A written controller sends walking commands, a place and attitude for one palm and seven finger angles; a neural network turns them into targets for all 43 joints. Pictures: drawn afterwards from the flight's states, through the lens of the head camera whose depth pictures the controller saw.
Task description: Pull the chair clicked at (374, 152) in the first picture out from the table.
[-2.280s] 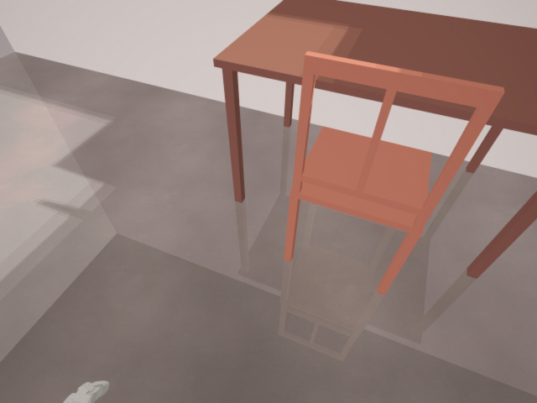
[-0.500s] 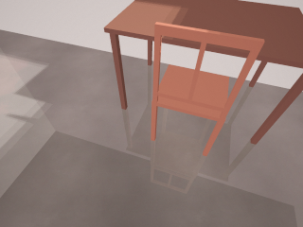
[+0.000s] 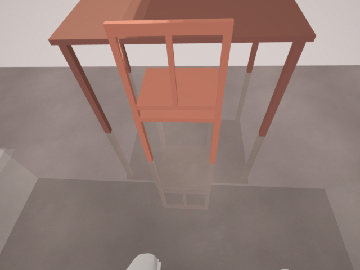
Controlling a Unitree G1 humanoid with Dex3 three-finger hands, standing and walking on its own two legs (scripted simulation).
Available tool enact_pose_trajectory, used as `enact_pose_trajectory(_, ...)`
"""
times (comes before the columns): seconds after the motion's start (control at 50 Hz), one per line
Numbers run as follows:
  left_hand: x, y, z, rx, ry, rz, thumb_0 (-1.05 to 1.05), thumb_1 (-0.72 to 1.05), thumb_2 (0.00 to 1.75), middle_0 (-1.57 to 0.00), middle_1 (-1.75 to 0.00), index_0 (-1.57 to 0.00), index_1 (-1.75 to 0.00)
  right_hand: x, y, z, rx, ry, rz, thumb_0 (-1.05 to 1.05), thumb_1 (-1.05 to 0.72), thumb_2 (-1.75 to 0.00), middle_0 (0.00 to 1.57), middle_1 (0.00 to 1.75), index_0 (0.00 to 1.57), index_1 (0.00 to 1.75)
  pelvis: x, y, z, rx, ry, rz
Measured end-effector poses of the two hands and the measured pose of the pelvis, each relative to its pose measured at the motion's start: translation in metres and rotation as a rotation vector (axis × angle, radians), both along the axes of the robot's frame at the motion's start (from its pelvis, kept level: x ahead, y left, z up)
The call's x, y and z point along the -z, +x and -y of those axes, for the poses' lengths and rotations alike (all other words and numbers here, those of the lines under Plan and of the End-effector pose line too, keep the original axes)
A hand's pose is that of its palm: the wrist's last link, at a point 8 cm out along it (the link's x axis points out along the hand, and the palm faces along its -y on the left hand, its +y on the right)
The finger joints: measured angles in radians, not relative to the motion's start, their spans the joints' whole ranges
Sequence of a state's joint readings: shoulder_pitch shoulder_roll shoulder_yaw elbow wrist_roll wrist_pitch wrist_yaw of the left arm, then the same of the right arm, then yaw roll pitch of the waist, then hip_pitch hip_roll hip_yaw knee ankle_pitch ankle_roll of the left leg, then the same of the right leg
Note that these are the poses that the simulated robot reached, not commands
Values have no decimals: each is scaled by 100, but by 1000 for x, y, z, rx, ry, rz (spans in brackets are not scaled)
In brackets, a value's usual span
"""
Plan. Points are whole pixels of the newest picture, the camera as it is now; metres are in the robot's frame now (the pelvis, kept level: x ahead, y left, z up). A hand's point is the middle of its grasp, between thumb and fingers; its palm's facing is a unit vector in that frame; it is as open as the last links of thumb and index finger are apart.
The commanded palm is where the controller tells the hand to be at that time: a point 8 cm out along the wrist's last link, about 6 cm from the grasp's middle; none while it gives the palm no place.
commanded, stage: walk to a spot facing it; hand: left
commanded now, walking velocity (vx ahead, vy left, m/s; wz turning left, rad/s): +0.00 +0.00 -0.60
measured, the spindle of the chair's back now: (172, 74) +0.81 +0.11 -0.08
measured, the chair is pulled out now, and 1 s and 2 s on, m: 0.00 0.00 0.00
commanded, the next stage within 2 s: none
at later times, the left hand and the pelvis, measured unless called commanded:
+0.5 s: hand out of the picture +0.12 +0.28 -0.17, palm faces -0.22 -0.95 -0.24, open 7.4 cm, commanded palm none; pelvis +0.00 +0.07 +0.00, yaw -18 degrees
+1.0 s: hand (152, 239) +0.21 +0.11 -0.16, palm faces -0.57 -0.78 -0.26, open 7.4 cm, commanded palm none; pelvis -0.01 +0.02 -0.01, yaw -36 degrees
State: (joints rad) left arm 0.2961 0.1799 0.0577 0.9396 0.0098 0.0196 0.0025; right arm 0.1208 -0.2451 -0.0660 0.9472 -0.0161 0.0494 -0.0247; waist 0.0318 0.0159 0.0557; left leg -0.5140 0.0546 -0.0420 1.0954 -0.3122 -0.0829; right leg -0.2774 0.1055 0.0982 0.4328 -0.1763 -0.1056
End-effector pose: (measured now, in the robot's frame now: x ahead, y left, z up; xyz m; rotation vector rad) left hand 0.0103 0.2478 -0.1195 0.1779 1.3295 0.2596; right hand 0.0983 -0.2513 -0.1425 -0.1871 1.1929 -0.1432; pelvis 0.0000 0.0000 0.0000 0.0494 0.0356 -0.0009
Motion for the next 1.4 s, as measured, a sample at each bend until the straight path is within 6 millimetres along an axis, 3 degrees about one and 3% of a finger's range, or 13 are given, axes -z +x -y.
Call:
enact_pose_trajectory(0.14, 1, 23, -14, 73, 0, 23, 0, 90, 89, -20, -30, -20, -30, -10, 1, -3, 56, -20, 53, 0, -91, -89, 20, 30, 20, 30, 0, 0, -11, 82, -10, -9)
enact_pose_trajectory(0.3, 10, 53, -48, 174, -7, 32, 0, 90, 89, -20, -30, -20, -30, -25, -7, -28, 134, -43, 126, 0, -91, -89, 20, 30, 20, 30, 1, -3, -40, 184, -29, -20)
enact_pose_trajectory(0.4, 26, 85, -72, 248, -22, 58, 0, 90, 89, -20, -30, -20, -30, -30, -39, -45, 196, -90, 131, 0, -91, -89, 20, 30, 20, 30, 9, -5, -61, 238, -48, -10)
enact_pose_trajectory(0.52, 22, 120, -75, 354, -47, 72, 0, 91, 89, -20, -30, -19, -30, -35, -94, -60, 299, -105, 47, 0, -91, -89, 20, 30, 20, 30, 2, -1, -69, 337, -66, 9)
enact_pose_trajectory(0.6, 23, 138, -60, 430, -61, 50, 0, 91, 90, -20, -30, -19, -30, -30, -128, -67, 388, -91, 5, 0, -91, -89, 20, 30, 20, 30, 2, 1, -70, 400, -74, 11)
enact_pose_trajectory(0.66, 24, 155, -37, 498, -73, 41, 0, 91, 90, -20, -30, -19, -30, -23, -158, -71, 459, -69, -39, 0, -91, -89, 20, 30, 20, 30, 3, 0, -65, 446, -75, 11)
enact_pose_trajectory(0.82, 24, 207, 56, 711, -79, 139, 0, 91, 90, -20, -30, -19, -30, 14, -244, -66, 649, 10, -176, 0, -91, -89, 20, 30, 20, 30, 22, -7, -34, 559, -62, -1)
enact_pose_trajectory(0.88, 14, 217, 80, 740, -76, 190, 0, 91, 89, -20, -30, -20, -30, 15, -260, -62, 690, 21, -223, 0, -91, -89, 20, 30, 20, 30, 19, -9, -26, 571, -63, 2)
enact_pose_trajectory(0.94, 6, 220, 92, 750, -71, 205, 0, 90, 89, -20, -30, -20, -30, 9, -258, -54, 711, 22, -207, 1, -91, -89, 20, 30, 20, 30, 12, -8, -19, 601, -53, 6)
enact_pose_trajectory(1.02, 3, 220, 99, 782, -69, 184, 0, 90, 89, -20, -30, -20, -30, 2, -239, -41, 734, 5, -125, 1, -91, -89, 20, 30, 20, 30, 6, -6, -16, 647, -44, 7)
enact_pose_trajectory(1.18, 16, 220, 81, 821, -74, 95, 0, 90, 89, -20, -30, -20, -30, -12, -187, -30, 763, -47, 33, 0, -91, -89, 20, 30, 20, 30, 7, 10, -28, 746, -55, -2)
enact_pose_trajectory(1.3, 41, 240, 57, 827, -88, 38, 0, 90, 89, -20, -30, -20, -30, -22, -160, -44, 783, -119, 98, 0, -91, -89, 20, 30, 20, 30, 17, 33, -47, 814, -71, -13)
enact_pose_trajectory(1.4, 40, 257, 52, 885, -98, 6, 0, 91, 89, -20, -30, -20, -30, -37, -169, -73, 825, -127, 60, 0, -91, -89, 20, 30, 20, 30, 6, 42, -54, 884, -96, -8)
